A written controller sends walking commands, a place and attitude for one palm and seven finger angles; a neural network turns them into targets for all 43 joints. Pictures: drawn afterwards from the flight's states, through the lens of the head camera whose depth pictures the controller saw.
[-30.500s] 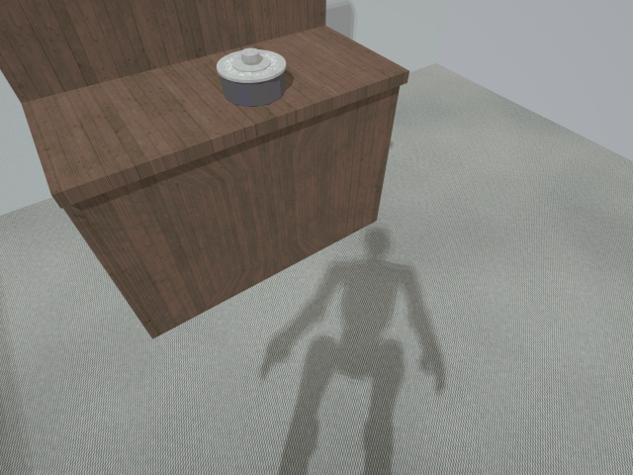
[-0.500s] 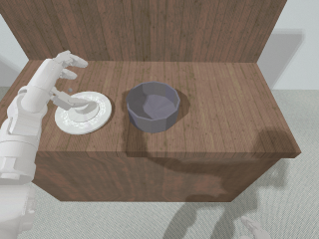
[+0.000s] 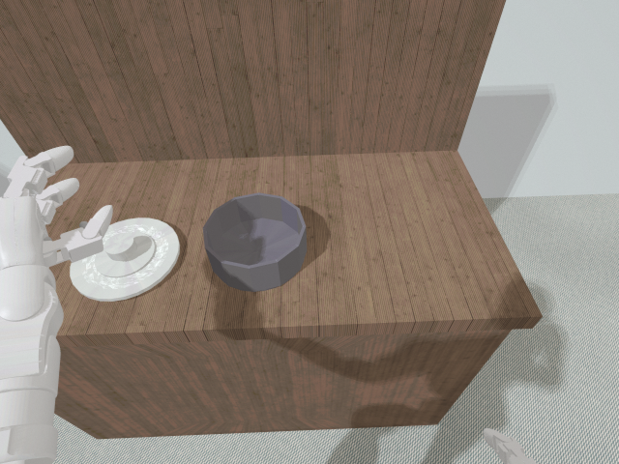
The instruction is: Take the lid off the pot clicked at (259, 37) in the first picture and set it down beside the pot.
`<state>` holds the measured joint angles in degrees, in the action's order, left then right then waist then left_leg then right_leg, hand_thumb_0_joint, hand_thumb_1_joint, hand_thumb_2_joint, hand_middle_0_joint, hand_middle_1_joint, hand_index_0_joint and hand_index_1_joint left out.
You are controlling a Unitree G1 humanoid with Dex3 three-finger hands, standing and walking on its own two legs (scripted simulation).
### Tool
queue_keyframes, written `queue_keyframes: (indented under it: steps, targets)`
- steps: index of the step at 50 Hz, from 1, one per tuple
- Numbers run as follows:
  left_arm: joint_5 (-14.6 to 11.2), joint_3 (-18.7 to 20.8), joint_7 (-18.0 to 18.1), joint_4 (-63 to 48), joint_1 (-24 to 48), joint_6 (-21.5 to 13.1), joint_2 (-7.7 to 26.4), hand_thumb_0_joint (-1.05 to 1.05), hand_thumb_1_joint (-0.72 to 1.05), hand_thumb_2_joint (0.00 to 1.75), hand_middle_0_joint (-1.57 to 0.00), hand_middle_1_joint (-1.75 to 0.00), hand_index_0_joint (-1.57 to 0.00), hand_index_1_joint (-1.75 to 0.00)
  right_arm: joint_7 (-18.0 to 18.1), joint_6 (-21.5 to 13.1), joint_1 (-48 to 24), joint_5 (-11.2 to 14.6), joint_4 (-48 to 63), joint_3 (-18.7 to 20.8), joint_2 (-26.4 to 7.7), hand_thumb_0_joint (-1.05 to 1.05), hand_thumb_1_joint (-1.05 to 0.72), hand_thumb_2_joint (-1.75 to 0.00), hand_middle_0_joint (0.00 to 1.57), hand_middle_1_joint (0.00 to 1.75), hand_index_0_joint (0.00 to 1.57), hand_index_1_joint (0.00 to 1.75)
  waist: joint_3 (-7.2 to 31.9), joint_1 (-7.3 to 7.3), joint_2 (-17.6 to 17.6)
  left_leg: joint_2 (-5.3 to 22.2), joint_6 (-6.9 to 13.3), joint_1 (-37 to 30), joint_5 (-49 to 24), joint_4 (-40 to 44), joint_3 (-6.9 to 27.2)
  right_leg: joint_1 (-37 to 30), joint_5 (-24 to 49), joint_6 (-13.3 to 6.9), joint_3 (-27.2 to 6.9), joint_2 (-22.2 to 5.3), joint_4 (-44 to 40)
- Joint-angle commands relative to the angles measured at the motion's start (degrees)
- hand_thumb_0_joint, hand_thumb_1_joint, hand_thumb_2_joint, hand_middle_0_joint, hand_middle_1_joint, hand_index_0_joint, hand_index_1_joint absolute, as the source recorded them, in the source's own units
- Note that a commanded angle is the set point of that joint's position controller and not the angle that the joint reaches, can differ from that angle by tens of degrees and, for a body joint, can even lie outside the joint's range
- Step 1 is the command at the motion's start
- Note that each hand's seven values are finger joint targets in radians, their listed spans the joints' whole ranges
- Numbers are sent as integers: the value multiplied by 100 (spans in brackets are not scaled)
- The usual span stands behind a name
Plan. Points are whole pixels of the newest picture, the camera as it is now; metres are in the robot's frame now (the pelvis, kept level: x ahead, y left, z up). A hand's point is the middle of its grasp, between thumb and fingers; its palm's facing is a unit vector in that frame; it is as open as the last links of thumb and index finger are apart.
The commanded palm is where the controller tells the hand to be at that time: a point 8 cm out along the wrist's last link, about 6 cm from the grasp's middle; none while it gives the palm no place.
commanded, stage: draw the hand back to the body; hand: left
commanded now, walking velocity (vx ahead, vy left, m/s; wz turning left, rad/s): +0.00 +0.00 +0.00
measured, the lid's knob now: (121, 246) +0.47 +0.37 -0.03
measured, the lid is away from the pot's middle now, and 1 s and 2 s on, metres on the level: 0.24 0.24 0.24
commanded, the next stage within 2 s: step back with the hand held close in 1.16 s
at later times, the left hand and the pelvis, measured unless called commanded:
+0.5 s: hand (67, 288) +0.25 +0.27 +0.16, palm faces +0.44 -0.85 -0.29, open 7.5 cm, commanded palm +0.20 +0.30 +0.18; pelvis +0.00 -0.01 +0.00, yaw +1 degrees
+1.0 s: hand (30, 374) +0.17 +0.26 +0.15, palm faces +0.37 -0.86 -0.35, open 7.4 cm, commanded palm +0.11 +0.30 +0.17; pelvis -0.02 +0.02 +0.00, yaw +1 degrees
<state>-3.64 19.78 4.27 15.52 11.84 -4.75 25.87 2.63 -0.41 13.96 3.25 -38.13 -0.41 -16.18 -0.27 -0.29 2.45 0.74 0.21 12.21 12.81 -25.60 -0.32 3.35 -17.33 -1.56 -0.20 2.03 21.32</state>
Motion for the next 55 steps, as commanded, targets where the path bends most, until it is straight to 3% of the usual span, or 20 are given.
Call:
queue_keyframes:
  steps: [1, 3, 5, 8, 12, 19, 22, 25, 30, 33, 36, 40, 47, 49, 52, 53, 55]
  targets:
    - [-102, 556, 72, -1607, 1140, -346, 1464, 0, 57, 83, -26, -48, -26, -48, 55, -347, -721, 12, 927, 215, -604, 0, -90, -90, 20, 30, 20, 30, 1333, 51, 124, -149, 331, -1181, -1791, -123, -197, 209, 3426, 98, 86, -175, -110]
    - [-133, 648, 82, -1990, 1068, -382, 1527, 0, 62, 84, -25, -45, -25, -45, 58, -382, -815, 17, 971, 208, -577, 0, -90, -90, 20, 30, 20, 30, 1367, 80, 144, -141, 331, -1250, -1839, -127, -189, 178, 3536, 117, 94, -191, -87]
    - [-153, 801, 100, -2066, 907, -399, 1643, 0, 66, 85, -24, -43, -24, -43, 64, -401, -855, 6, 946, 205, -574, 0, -90, -90, 20, 30, 20, 30, 1244, 88, -28, -152, 332, -1172, -1786, -127, -181, 167, 3659, 151, 78, -216, -96]
    - [-202, 820, 79, -1978, 494, -342, 1493, 0, 74, 87, -23, -39, -23, -39, 87, -372, -918, 1, 965, 213, -550, 0, -90, -90, 20, 30, 20, 30, 1109, 112, -412, -149, 337, -1033, -1660, -110, -225, 143, 3839, 219, 76, -258, -60]
    - [-239, 481, 42, -2593, 334, -398, 1098, 0, 83, 89, -21, -34, -21, -34, 73, -453, -1034, 3, 1049, 185, -458, 0, -90, -90, 20, 30, 20, 30, 1097, 101, 138, -144, 327, -1323, -1724, -66, -200, 319, 3373, 142, 106, -210, -130]
    - [-291, 651, 73, -2802, -442, -372, 1000, 0, 90, 90, -20, -30, -20, -30, 113, -496, -1142, -43, 1052, 166, -413, 0, -90, -90, 20, 30, 20, 30, 806, 169, -232, -117, 317, -1255, -1525, 39, -166, 407, 2889, 110, 152, -167, -253]
    - [-305, 483, 56, -3303, -611, -426, 822, 0, 90, 90, -20, -30, -20, -30, 111, -538, -1211, -48, 1118, 152, -370, 0, -90, -90, 20, 30, 20, 30, 932, 179, 64, -110, 312, -1407, -1525, 85, -149, 390, 2692, 77, 156, -167, -296]
    - [-300, 465, 68, -3709, -933, -481, 781, 0, 90, 90, -20, -30, -20, -30, 98, -617, -1241, -72, 1130, 140, -347, 0, -90, -90, 20, 30, 20, 30, 900, 191, 147, -107, 311, -1471, -1584, 92, -112, 403, 2640, 55, 174, -151, -334]
    - [-312, 525, 88, -3647, -1495, -431, 717, 0, 90, 90, -20, -30, -20, -30, 117, -607, -1247, -95, 1104, 129, -331, 0, -90, -90, 20, 30, 20, 30, 500, 216, 4, -69, 278, -1281, -1208, 228, -54, 549, 2046, 35, 199, -130, -474]
    - [-302, 430, 77, -4131, -1843, -498, 584, 0, 90, 90, -20, -30, -20, -30, 119, -662, -1316, -120, 1182, 119, -296, 0, -90, -90, 20, 30, 20, 30, 631, 266, 199, -48, 265, -1365, -1185, 275, -28, 490, 1904, 11, 213, -126, -470]
    - [-279, 377, 72, -4468, -2357, -535, 510, 0, 90, 90, -20, -30, -20, -30, 86, -716, -1290, -147, 1198, 126, -287, 0, -90, -90, 20, 30, 20, 30, 698, 276, 80, -42, 268, -1357, -1272, 266, -2, 448, 1974, 7, 229, -118, -461]
    - [-281, 428, 82, -4502, -2677, -504, 522, 0, 90, 90, -20, -30, -20, -30, 88, -715, -1292, -142, 1181, 125, -286, 0, -90, -90, 20, 30, 20, 30, 324, 265, 18, -11, 240, -1164, -938, 351, 38, 589, 1556, 0, 240, -117, -573]
    - [-228, 260, 88, -5366, -3522, -567, 354, 0, 90, 90, -20, -30, -20, -30, 68, -835, -1308, -186, 1277, 108, -239, 0, -90, -90, 20, 30, 20, 30, 421, 316, 281, 14, 201, -1144, -802, 403, 132, 563, 1286, -28, 247, -122, -559]
    - [-230, 261, 95, -5250, -3799, -516, 286, 0, 90, 90, -20, -30, -20, -30, 72, -822, -1296, -193, 1251, 116, -239, 0, -90, -90, 20, 30, 20, 30, 267, 315, 54, 33, 198, -1063, -705, 418, 139, 634, 1173, -18, 267, -109, -593]
    - [-211, 373, 143, -5373, -3598, -525, 407, 0, 90, 90, -20, -30, -20, -30, 107, -835, -1271, -198, 1221, 110, -243, 0, -90, -90, 20, 30, 20, 30, 253, 290, 120, 31, 180, -1015, -533, 450, 178, 650, 1000, -24, 257, -112, -610]
    - [-214, 301, 149, -5150, -3607, -490, 296, 0, 90, 90, -20, -30, -20, -30, 124, -811, -1268, -206, 1178, 95, -238, 0, -90, -90, 20, 30, 20, 30, 66, 268, 50, 17, 189, -966, -471, 442, 176, 746, 927, -22, 261, -100, -656]
    - [-186, 220, 160, -5455, -3332, -508, 293, 0, 90, 90, -20, -30, -20, -30, 135, -838, -1294, -190, 1210, 88, -232, 0, -90, -90, 20, 30, 20, 30, 65, 229, 197, 31, 176, -1019, -316, 479, 227, 775, 771, -30, 248, -101, -661]
